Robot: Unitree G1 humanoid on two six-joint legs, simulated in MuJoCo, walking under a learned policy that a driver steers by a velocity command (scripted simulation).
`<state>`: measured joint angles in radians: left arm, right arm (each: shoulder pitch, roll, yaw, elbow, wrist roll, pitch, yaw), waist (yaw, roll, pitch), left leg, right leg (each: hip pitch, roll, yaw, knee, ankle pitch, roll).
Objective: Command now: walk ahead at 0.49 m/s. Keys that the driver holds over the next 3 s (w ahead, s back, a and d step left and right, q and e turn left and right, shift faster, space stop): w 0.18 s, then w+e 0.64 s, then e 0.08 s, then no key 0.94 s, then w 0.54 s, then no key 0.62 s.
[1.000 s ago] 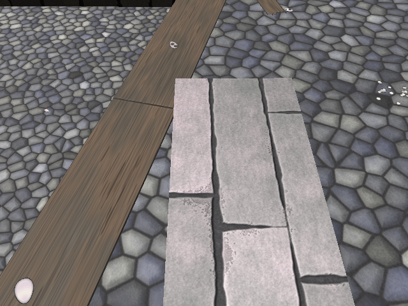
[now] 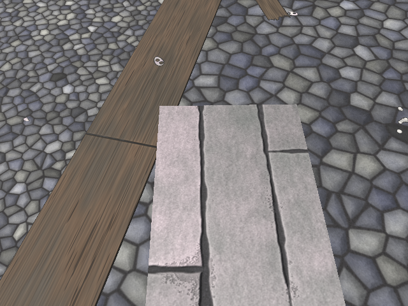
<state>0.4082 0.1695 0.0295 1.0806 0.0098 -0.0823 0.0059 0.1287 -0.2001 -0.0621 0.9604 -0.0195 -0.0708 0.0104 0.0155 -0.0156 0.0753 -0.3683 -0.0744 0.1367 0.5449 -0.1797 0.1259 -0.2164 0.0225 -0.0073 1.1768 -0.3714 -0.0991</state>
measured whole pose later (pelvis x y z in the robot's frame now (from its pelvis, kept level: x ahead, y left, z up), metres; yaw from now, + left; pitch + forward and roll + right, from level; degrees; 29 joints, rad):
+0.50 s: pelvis +0.29 -0.04 -0.01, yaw -7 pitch +0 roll +0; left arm 0.06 0.18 0.05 0.89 0.04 -0.06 -0.02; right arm 0.44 -0.18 -0.03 1.07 -0.01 -0.09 -0.03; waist -0.01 0.01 0.07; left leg -0.02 0.01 0.16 0.76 -0.43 0.05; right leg -0.44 0.07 -0.12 0.57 -0.12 -0.15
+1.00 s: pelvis +0.56 -0.07 +0.00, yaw -24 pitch +2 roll -1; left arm 0.47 0.25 0.07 0.94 0.01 -0.05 0.02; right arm -0.02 -0.23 -0.01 0.74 -0.03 -0.08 0.00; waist 0.10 0.03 0.06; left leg -0.47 -0.01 -0.01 0.48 0.02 0.03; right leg -0.01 0.16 0.20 0.50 -0.45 -0.10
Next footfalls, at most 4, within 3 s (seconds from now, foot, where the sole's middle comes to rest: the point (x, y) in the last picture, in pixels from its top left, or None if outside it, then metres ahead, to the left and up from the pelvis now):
0.46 right None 0.42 -0.10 -0.76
1.00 left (229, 220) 0.76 -0.05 -0.76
1.40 right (277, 262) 0.60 -0.20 -0.76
2.56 right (298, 165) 1.01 -0.33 -0.76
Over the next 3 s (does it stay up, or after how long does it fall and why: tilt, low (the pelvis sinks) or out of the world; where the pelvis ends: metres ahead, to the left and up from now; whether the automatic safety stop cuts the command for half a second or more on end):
stays up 0.95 -0.24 0.01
